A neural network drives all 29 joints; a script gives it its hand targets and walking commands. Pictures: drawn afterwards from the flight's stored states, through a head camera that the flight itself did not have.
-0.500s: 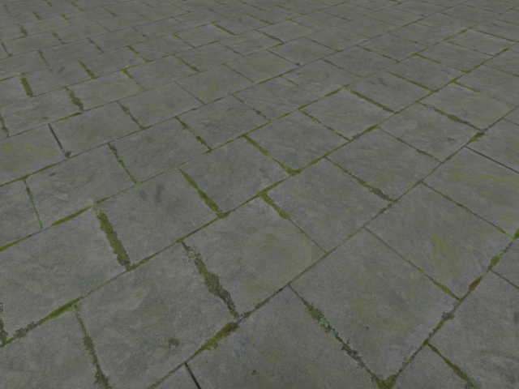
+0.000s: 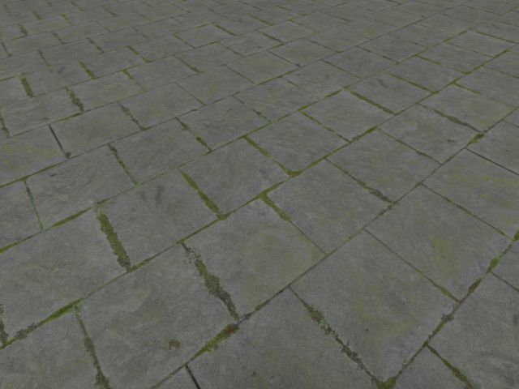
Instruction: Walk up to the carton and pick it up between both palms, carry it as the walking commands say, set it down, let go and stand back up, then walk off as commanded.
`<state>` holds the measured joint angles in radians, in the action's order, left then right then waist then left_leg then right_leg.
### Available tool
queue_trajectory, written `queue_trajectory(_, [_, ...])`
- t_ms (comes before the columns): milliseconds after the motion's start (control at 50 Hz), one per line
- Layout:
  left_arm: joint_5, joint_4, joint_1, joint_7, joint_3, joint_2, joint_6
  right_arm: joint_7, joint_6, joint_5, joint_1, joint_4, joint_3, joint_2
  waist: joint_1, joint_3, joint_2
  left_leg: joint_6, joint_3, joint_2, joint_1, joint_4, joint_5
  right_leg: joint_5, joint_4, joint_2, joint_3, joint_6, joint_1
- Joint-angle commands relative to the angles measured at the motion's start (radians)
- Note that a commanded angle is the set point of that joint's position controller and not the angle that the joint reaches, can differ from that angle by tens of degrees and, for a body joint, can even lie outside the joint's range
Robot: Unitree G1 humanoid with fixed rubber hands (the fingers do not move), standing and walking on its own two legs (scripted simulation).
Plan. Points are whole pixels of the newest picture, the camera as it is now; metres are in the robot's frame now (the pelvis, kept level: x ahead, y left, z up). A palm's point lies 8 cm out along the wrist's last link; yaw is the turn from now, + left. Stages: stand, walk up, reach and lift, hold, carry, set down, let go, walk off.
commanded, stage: walk up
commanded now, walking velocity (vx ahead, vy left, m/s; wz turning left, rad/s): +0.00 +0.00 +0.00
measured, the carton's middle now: out of the picture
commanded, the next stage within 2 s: none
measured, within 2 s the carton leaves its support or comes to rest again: neither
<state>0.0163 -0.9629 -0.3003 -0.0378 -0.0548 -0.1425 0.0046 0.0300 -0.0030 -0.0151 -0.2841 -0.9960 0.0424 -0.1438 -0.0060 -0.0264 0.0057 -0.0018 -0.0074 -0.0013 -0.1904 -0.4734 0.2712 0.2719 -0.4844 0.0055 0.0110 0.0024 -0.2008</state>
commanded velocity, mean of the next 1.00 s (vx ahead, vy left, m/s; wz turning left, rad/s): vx -0.01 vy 0.00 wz -0.49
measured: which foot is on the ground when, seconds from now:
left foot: down 0.00-0.26, up 0.28-0.82, down 0.84-1.00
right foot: down 0.00-0.84, up 0.86-1.00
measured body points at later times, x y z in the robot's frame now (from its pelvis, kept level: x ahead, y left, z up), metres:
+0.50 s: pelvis -0.02 -0.04 +0.00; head +0.01 -0.08 +0.45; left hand +0.08 +0.19 -0.13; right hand +0.03 -0.31 -0.14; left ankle -0.01 +0.13 -0.66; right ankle -0.02 -0.11 -0.74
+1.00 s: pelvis -0.03 +0.04 +0.00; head +0.01 +0.06 +0.45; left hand +0.16 +0.26 -0.15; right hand -0.09 -0.23 -0.11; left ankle +0.01 +0.12 -0.74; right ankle -0.09 -0.10 -0.66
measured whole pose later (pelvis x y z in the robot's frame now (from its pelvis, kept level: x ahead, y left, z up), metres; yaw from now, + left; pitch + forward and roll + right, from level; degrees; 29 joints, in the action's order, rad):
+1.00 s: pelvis -0.03 +0.04 +0.00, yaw -30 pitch +1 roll -2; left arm 0.03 -0.90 -0.26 0.02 -0.13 -0.29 -0.06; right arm 0.04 0.01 -0.02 -0.20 -0.93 0.05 -0.22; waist 0.01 -0.02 0.06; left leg -0.03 -0.10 -0.04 -0.22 -0.46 0.26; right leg 0.36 -1.08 -0.05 0.09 0.06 -0.55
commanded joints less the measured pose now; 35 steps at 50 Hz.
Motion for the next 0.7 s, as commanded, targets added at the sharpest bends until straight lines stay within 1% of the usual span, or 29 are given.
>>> queue_trajectory(0, [0.003, 0.004, -0.037, -0.007, -0.013, -0.067, 0.011, 0.008, -0.013, 0.002, -0.045, 0.004, 0.019, -0.088, -0.009, -0.021, -0.006, -0.048, 0.060, -0.070, 0.009, 0.085, -0.168, -0.209, 0.091, 0.069, 0.073, -0.043, -0.004])
queue_trajectory(20, [-0.016, 0.100, 0.007, -0.004, -0.040, -0.175, -0.005, 0.037, 0.003, -0.003, -0.053, 0.052, 0.046, -0.210, -0.031, -0.082, 0.106, -0.050, 0.099, -0.242, -0.017, -0.042, -0.542, -0.411, -0.114, 0.106, 0.011, -0.029, -0.107])
queue_trajectory(40, [-0.020, 0.083, 0.003, -0.002, -0.018, -0.127, -0.008, 0.036, 0.007, 0.002, -0.053, 0.049, 0.050, -0.250, -0.019, 0.024, -0.045, -0.064, 0.003, -0.205, 0.017, -0.020, -0.198, -0.217, -0.146, 0.071, 0.031, -0.046, -0.131])
queue_trajectory(60, [-0.014, 0.091, 0.023, 0.006, -0.024, -0.131, -0.014, 0.032, 0.008, 0.008, -0.071, 0.061, 0.052, -0.249, -0.029, 0.015, -0.102, -0.077, 0.057, -0.246, 0.016, 0.048, -0.014, -0.137, -0.190, 0.054, 0.036, -0.048, -0.184])
queue_trajectory(80, [-0.019, 0.118, 0.072, 0.011, -0.026, -0.128, -0.020, 0.035, 0.010, 0.008, -0.060, 0.059, 0.051, -0.246, -0.051, -0.008, -0.165, -0.105, 0.135, -0.305, 0.006, 0.144, 0.060, 0.001, -0.276, 0.017, -0.013, -0.030, -0.240])
queue_trajectory(100, [-0.012, 0.100, 0.034, 0.014, -0.023, -0.100, -0.030, 0.037, 0.012, 0.012, -0.025, 0.056, 0.045, -0.233, -0.026, -0.020, -0.207, -0.143, 0.160, -0.355, -0.089, 0.153, 0.069, 0.181, -0.378, 0.028, -0.053, -0.021, -0.207])
queue_trajectory(120, [-0.003, 0.112, 0.047, 0.023, -0.027, -0.093, -0.034, 0.033, 0.009, 0.003, -0.006, 0.067, 0.037, -0.223, -0.022, -0.074, -0.211, -0.144, 0.176, -0.371, -0.130, 0.171, 0.012, 0.246, -0.431, 0.037, -0.036, -0.020, -0.240])
queue_trajectory(160, [-0.003, 0.102, 0.037, 0.032, -0.019, -0.074, -0.031, 0.034, 0.001, -0.017, 0.032, 0.059, 0.031, -0.221, -0.003, -0.067, -0.162, -0.147, 0.124, -0.393, -0.121, 0.117, -0.187, 0.291, -0.415, 0.081, -0.026, -0.017, -0.234])
queue_trajectory(180, [-0.010, 0.091, 0.011, 0.036, -0.006, -0.047, -0.028, 0.032, 0.002, -0.021, 0.053, 0.059, 0.033, -0.225, 0.014, -0.027, -0.154, -0.116, 0.035, -0.340, -0.136, 0.051, -0.258, 0.227, -0.315, 0.062, -0.049, -0.024, -0.146])
queue_trajectory(200, [-0.019, 0.071, -0.046, 0.034, -0.008, -0.052, -0.022, 0.027, 0.004, -0.019, 0.094, 0.072, 0.042, -0.229, 0.042, 0.019, -0.140, -0.084, -0.023, -0.299, -0.154, -0.038, -0.249, 0.117, -0.159, 0.051, -0.065, -0.032, -0.051])
queue_trajectory(220, [-0.013, 0.064, -0.082, 0.033, -0.013, -0.084, -0.007, 0.024, 0.011, -0.016, 0.094, 0.064, 0.044, -0.212, 0.062, 0.012, -0.001, -0.033, -0.073, -0.222, -0.220, -0.197, -0.114, -0.011, 0.001, 0.068, 0.013, -0.045, 0.037])
queue_trajectory(240, [0.016, 0.063, -0.145, 0.030, -0.039, -0.209, 0.005, 0.021, 0.016, -0.001, 0.109, 0.111, 0.035, -0.159, 0.088, 0.031, 0.327, 0.038, -0.156, -0.090, -0.431, -0.454, 0.222, -0.302, 0.133, 0.292, 0.342, -0.111, 0.142])
queue_trajectory(260, [0.016, 0.082, -0.151, 0.021, -0.058, -0.259, 0.001, 0.023, 0.022, 0.002, 0.146, 0.153, 0.029, -0.122, 0.083, 0.029, 0.336, 0.038, -0.061, -0.057, -0.473, -0.558, 0.354, -0.475, 0.177, 0.401, 0.491, -0.190, 0.123])
queue_trajectory(280, [0.018, 0.092, -0.160, 0.014, -0.071, -0.270, -0.008, 0.016, 0.027, 0.005, 0.191, 0.177, 0.027, -0.135, 0.098, 0.048, 0.232, 0.037, 0.008, -0.073, -0.441, -0.623, 0.313, -0.387, 0.186, 0.388, 0.501, -0.214, 0.055])
queue_trajectory(300, [0.016, 0.095, -0.136, 0.009, -0.068, -0.259, -0.011, 0.007, 0.029, -0.012, 0.191, 0.167, 0.025, -0.136, 0.081, 0.040, 0.130, 0.026, 0.024, -0.084, -0.435, -0.637, 0.227, -0.338, 0.178, 0.336, 0.457, -0.195, 0.055])
queue_trajectory(320, [0.008, 0.111, -0.075, 0.008, -0.054, -0.248, -0.014, 0.002, 0.030, -0.022, 0.167, 0.157, 0.025, -0.140, 0.050, 0.034, 0.093, 0.028, 0.028, -0.096, -0.405, -0.641, 0.164, -0.347, 0.167, 0.302, 0.388, -0.178, 0.039])
queue_trajectory(340, [-0.002, 0.118, -0.038, 0.008, -0.054, -0.240, -0.015, 0.000, 0.028, -0.016, 0.125, 0.144, 0.024, -0.135, 0.026, 0.060, 0.101, 0.024, 0.024, -0.086, -0.395, -0.639, 0.132, -0.422, 0.147, 0.267, 0.347, -0.171, 0.061])
queue_trajectory(380, [-0.009, 0.111, -0.042, 0.021, -0.035, -0.219, -0.007, -0.002, 0.035, -0.029, 0.145, 0.146, 0.023, -0.135, 0.034, 0.097, 0.081, 0.025, 0.000, -0.059, -0.373, -0.644, 0.106, -0.519, 0.121, 0.235, 0.294, -0.153, 0.079])
queue_trajectory(400, [-0.013, 0.115, -0.022, 0.024, -0.032, -0.204, -0.006, -0.006, 0.035, -0.021, 0.136, 0.144, 0.029, -0.137, 0.027, 0.119, 0.105, 0.033, 0.006, -0.047, -0.365, -0.635, 0.084, -0.530, 0.108, 0.214, 0.275, -0.150, 0.095])
queue_trajectory(420, [-0.019, 0.107, -0.039, 0.024, -0.045, -0.218, -0.002, -0.008, 0.033, -0.018, 0.166, 0.152, 0.024, -0.143, 0.043, 0.113, 0.114, 0.038, 0.000, -0.052, -0.378, -0.606, 0.093, -0.558, 0.094, 0.218, 0.263, -0.146, 0.122])
queue_trajectory(440, [-0.021, 0.103, -0.061, 0.021, -0.043, -0.203, 0.003, -0.005, 0.035, -0.017, 0.190, 0.163, 0.024, -0.135, 0.047, 0.094, 0.085, 0.045, 0.001, -0.044, -0.398, -0.594, 0.082, -0.592, 0.097, 0.214, 0.277, -0.149, 0.130])
queue_trajectory(460, [-0.014, 0.099, -0.077, 0.022, -0.044, -0.215, 0.000, -0.004, 0.041, -0.018, 0.197, 0.160, 0.024, -0.145, 0.055, 0.097, 0.104, 0.045, -0.003, -0.037, -0.393, -0.580, 0.097, -0.474, 0.112, 0.213, 0.298, -0.136, 0.132])
queue_trajectory(520, [-0.005, 0.094, -0.101, 0.022, -0.054, -0.210, 0.004, -0.009, 0.038, -0.015, 0.229, 0.187, 0.024, -0.138, 0.069, 0.098, 0.138, 0.059, 0.001, -0.030, -0.410, -0.525, 0.115, -0.531, 0.099, 0.220, 0.329, -0.166, 0.158])
queue_trajectory(560, [0.004, 0.096, -0.105, 0.020, -0.065, -0.224, -0.001, -0.006, 0.042, -0.013, 0.257, 0.200, 0.027, -0.146, 0.081, 0.074, 0.155, 0.067, -0.004, -0.012, -0.392, -0.461, 0.131, -0.418, 0.126, 0.199, 0.366, -0.171, 0.130])
queue_trajectory(580, [0.005, 0.101, -0.098, 0.021, -0.063, -0.216, -0.002, -0.003, 0.043, -0.003, 0.233, 0.202, 0.029, -0.140, 0.060, 0.060, 0.183, 0.064, 0.009, -0.024, -0.389, -0.471, 0.133, -0.409, 0.130, 0.208, 0.383, -0.173, 0.102])
queue_trajectory(600, [0.013, 0.099, -0.104, 0.022, -0.063, -0.218, -0.007, 0.001, 0.044, -0.007, 0.251, 0.208, 0.027, -0.142, 0.066, 0.058, 0.169, 0.065, 0.006, -0.010, -0.361, -0.447, 0.140, -0.302, 0.149, 0.195, 0.396, -0.163, 0.076])
queue_trajectory(640, [0.014, 0.112, -0.070, 0.021, -0.078, -0.248, -0.013, 0.000, 0.040, 0.001, 0.258, 0.220, 0.028, -0.154, 0.065, 0.046, 0.192, 0.065, 0.004, -0.003, -0.322, -0.390, 0.152, -0.243, 0.178, 0.185, 0.424, -0.174, 0.023])
queue_trajectory(660, [0.017, 0.121, -0.056, 0.025, -0.075, -0.252, -0.017, 0.001, 0.039, 0.004, 0.236, 0.209, 0.027, -0.154, 0.052, 0.055, 0.154, 0.057, 0.008, 0.003, -0.288, -0.400, 0.155, -0.206, 0.183, 0.179, 0.440, -0.170, -0.003])
queue_trajectory(680, [0.017, 0.122, -0.028, 0.028, -0.079, -0.252, -0.020, -0.001, 0.035, 0.009, 0.216, 0.209, 0.026, -0.153, 0.051, 0.074, 0.167, 0.058, -0.004, 0.013, -0.235, -0.346, 0.150, -0.172, 0.194, 0.166, 0.427, -0.170, -0.024])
